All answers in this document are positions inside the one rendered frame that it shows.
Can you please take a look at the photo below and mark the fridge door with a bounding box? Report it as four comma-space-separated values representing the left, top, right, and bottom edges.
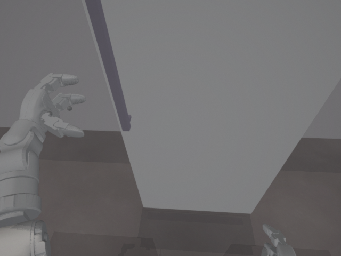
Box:
82, 0, 341, 214

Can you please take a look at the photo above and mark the robot left upper arm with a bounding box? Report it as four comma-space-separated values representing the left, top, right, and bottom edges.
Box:
0, 219, 51, 256

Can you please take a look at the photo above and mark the handle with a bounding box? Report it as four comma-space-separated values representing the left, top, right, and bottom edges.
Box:
85, 0, 131, 131

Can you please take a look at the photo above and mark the left robot forearm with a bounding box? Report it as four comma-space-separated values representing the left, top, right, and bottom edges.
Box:
0, 119, 46, 228

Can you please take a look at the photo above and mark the right robot hand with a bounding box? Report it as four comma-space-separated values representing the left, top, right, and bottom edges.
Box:
261, 223, 296, 256

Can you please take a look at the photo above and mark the left robot hand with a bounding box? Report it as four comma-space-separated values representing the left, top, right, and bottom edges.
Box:
19, 73, 86, 138

